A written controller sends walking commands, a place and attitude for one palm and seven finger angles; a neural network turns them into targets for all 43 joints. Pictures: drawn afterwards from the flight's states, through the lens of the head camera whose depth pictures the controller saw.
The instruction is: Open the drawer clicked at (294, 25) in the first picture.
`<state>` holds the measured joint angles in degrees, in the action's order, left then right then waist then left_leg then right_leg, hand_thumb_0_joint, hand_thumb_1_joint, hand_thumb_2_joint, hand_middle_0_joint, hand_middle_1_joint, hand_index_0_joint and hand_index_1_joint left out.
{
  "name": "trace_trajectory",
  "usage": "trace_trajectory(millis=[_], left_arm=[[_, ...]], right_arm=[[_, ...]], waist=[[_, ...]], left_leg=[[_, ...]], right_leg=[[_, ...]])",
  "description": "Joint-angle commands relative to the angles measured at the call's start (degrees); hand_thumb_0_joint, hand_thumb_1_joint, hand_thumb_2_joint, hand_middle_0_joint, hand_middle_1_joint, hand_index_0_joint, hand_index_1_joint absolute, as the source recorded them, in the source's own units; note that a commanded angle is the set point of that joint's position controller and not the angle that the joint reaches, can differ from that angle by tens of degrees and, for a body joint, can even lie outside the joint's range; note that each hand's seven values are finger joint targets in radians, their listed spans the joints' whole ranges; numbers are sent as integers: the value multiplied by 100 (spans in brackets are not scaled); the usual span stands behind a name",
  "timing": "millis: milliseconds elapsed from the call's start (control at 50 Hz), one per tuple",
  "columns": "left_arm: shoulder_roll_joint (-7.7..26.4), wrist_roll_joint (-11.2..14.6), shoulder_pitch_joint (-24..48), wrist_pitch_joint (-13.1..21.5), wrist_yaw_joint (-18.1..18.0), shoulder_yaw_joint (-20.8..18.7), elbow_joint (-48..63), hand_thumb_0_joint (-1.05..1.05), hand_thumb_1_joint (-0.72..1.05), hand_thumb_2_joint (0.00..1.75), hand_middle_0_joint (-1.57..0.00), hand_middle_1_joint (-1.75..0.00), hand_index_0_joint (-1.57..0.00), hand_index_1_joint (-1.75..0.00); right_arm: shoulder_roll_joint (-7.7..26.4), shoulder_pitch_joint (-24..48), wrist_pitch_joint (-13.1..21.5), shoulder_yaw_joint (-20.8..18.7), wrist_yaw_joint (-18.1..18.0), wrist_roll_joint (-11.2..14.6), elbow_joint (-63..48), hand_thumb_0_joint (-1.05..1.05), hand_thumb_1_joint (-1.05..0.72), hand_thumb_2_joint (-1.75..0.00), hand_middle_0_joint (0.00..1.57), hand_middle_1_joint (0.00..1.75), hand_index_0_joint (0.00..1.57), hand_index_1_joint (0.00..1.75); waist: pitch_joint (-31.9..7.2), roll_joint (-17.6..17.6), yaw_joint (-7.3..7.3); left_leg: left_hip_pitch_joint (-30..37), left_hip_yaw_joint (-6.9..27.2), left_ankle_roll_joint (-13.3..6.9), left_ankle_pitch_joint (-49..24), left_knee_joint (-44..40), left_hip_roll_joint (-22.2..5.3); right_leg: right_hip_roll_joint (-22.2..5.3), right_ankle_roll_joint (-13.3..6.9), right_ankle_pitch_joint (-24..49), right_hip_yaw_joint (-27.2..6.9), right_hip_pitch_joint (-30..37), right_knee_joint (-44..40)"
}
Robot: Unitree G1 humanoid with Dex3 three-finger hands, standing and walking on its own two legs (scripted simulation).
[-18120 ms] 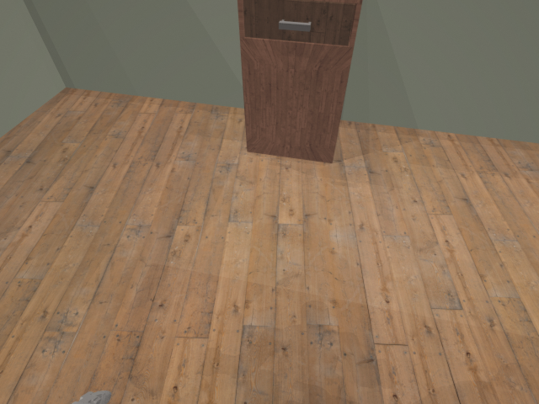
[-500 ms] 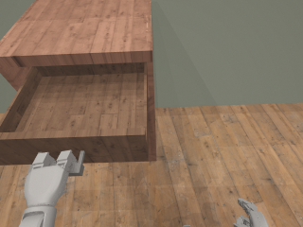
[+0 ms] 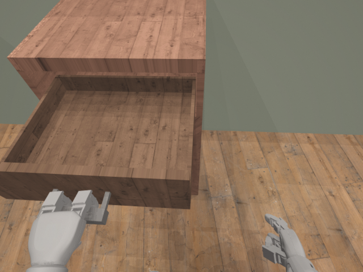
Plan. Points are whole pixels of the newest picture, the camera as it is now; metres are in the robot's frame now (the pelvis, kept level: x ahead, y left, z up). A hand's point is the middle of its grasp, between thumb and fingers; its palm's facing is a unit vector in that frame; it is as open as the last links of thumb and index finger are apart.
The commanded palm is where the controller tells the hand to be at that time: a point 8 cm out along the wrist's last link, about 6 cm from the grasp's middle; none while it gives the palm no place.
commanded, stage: open the thumb to release the handle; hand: left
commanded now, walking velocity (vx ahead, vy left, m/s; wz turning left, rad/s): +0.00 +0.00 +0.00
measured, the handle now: (77, 204) +0.24 +0.25 +0.02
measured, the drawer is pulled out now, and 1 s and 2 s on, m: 0.30 0.30 0.30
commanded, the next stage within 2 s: lift the hand off the handle in 0.42 s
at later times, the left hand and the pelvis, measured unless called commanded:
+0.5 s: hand (69, 235) +0.18 +0.25 +0.01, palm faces +0.00 -0.07 -1.00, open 13.1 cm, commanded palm +0.15 +0.24 +0.06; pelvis -0.02 +0.00 +0.01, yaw +0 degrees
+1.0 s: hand (72, 228) +0.19 +0.24 +0.02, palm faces +0.04 -0.06 -1.00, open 13.6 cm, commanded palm +0.17 +0.24 +0.09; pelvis -0.03 +0.00 +0.01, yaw +1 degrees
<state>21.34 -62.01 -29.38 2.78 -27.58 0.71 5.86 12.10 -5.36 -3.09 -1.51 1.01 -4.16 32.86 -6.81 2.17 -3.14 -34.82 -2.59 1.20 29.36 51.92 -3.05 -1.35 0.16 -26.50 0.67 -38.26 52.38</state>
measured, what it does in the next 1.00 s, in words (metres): stands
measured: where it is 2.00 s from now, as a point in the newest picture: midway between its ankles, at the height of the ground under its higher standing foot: outside the picture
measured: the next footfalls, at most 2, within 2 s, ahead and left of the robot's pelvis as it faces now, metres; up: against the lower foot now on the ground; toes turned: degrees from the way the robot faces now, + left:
none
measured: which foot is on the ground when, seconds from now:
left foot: down 0.00-1.00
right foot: down 0.00-1.00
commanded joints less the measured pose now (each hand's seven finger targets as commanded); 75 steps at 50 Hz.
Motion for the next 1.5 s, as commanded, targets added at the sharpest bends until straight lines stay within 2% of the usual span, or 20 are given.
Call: trace_trajectory(millis=[0,120,160,260,300,420,460,480,500,580,720,800,880,1020,1060,1080,1240,1300,1360,1480], left_arm=[[832,138,121,-167,-372,-868,922,0,55,75,-38,-131,-38,-131],[851,173,202,-235,-150,-715,648,0,13,57,-35,-127,-35,-127],[1020,192,387,-216,-101,-873,568,0,-1,51,-33,-125,-33,-125],[972,194,432,-77,-78,-854,575,0,-36,36,-31,-122,-31,-122],[860,209,306,-30,-92,-771,550,0,-50,30,-30,-120,-30,-120],[825,166,316,26,-152,-733,590,0,-50,30,-30,-120,-30,-120],[1022,190,294,2,-163,-935,573,0,-50,30,-30,-120,-30,-120],[970,158,243,-8,-177,-904,513,0,-50,30,-30,-120,-30,-120],[583,187,313,-32,-147,-467,659,0,-50,30,-30,-120,-30,-120],[795,137,765,-69,-179,-605,567,0,-50,30,-30,-120,-30,-120],[567,24,1399,-191,-146,-227,416,0,-50,30,-30,-120,-30,-120],[690,-22,1755,-267,-116,-295,195,0,-50,30,-30,-120,-30,-120],[890,48,1893,-325,-92,-398,693,0,-50,30,-30,-120,-30,-120],[919,264,1811,-412,232,-419,726,0,-50,30,-30,-120,-30,-120],[1050,325,1778,-444,360,-538,788,0,-50,30,-30,-120,-30,-120],[908,341,1870,-427,428,-347,880,0,-50,30,-30,-120,-30,-120],[1149,457,1433,-260,767,-629,1325,0,-50,30,-30,-120,-30,-120],[1064,492,1704,-301,872,-494,1498,0,-50,30,-30,-120,-30,-120],[1316,519,1701,-389,1008,-710,1474,0,-50,30,-30,-120,-30,-120],[1353,668,1681,-336,1294,-700,1955,0,-50,30,-30,-120,-30,-120]], right_arm=[[669,315,265,-294,-124,67,-681,0,-90,-90,20,30,20,30],[697,425,266,-228,-228,83,-618,0,-90,-90,20,30,20,30],[708,456,256,-223,-287,91,-611,0,-90,-90,20,30,20,30],[690,442,282,-252,-296,101,-587,0,-90,-90,20,30,20,30],[681,430,307,-270,-262,98,-599,0,-90,-90,20,30,20,30],[690,482,324,-270,-218,65,-629,0,-90,-90,20,30,20,30],[718,487,304,-263,-226,87,-638,0,-90,-90,20,30,20,30],[701,516,307,-256,-232,84,-636,0,-90,-90,20,30,20,30],[683,507,318,-255,-188,71,-682,0,-90,-90,20,30,20,30],[724,497,323,-252,-218,69,-639,0,-90,-90,20,30,20,30],[703,457,336,-264,-264,80,-568,0,-90,-90,20,30,20,30],[697,461,308,-240,-325,98,-514,0,-90,-90,20,30,20,30],[656,531,320,-203,-377,100,-554,0,-90,-90,20,30,20,30],[633,661,333,-131,-439,165,-519,0,-90,-90,20,30,20,30],[649,713,302,-128,-454,204,-528,0,-90,-90,20,30,20,30],[630,719,328,-96,-446,197,-537,0,-90,-90,20,30,20,30],[610,765,318,-112,-385,202,-543,0,-90,-90,20,30,20,30],[619,803,279,-98,-353,211,-535,0,-90,-90,20,30,20,30],[642,881,235,-69,-383,220,-545,0,-90,-90,20,30,20,30],[618,895,253,0,-380,220,-601,0,-90,-90,20,30,20,30]], waist=[[-1452,8,-43],[-1126,-343,-32],[-1075,-360,-54],[-1118,-42,-92],[-1055,-118,-98],[-943,-97,-94],[-989,-29,-125],[-966,-12,-145],[-934,54,-63],[-935,-108,-21],[-1001,-44,51],[-948,-226,35],[-1217,12,-55],[-791,-251,-79],[-780,-148,-120],[-693,-50,-96],[-603,-75,-239],[-521,-93,-190],[-449,-112,-258],[-595,-9,-312]], left_leg=[[985,128,-134,-3112,-429,364],[754,109,-180,-2610,-610,408],[689,87,-185,-2316,-696,436],[789,72,-167,-2254,-791,447],[774,72,-175,-2224,-793,437],[723,61,-164,-2096,-799,437],[698,65,-159,-2074,-830,453],[693,54,-158,-2003,-830,452],[739,69,-158,-2011,-838,435],[709,95,-164,-1885,-829,436],[870,129,-155,-1926,-868,414],[841,144,-167,-1787,-952,422],[1142,115,-153,-1969,-1057,435],[1226,100,-195,-1908,-1381,446],[1323,106,-169,-1929,-1534,435],[1366,88,-184,-1904,-1557,451],[1657,80,-172,-2319,-1826,446],[1781,83,-174,-2306,-1934,433],[1849,52,-176,-2300,-2057,447],[2150,30,-213,-2645,-2193,448]], right_leg=[[301,-221,3023,41,887,-598],[272,-174,2835,70,1057,-786],[257,-192,2717,35,1177,-889],[262,-221,2438,48,1169,-950],[259,-215,2387,61,1106,-955],[266,-231,2164,45,964,-957],[266,-251,2179,28,1077,-979],[273,-243,2064,25,1014,-967],[266,-245,1998,64,925,-969],[274,-235,1841,56,849,-982],[297,-242,1691,151,728,-984],[292,-231,1622,177,816,-1059],[262,-240,1704,133,1085,-1152],[232,-171,1797,124,1465,-1505],[240,-183,1742,120,1653,-1620],[208,-168,1717,132,1618,-1648],[197,-158,2098,133,2052,-1887],[184,-149,2061,128,2097,-2004],[178,-140,2107,80,2281,-2160],[119,-96,2439,106,2606,-2283]])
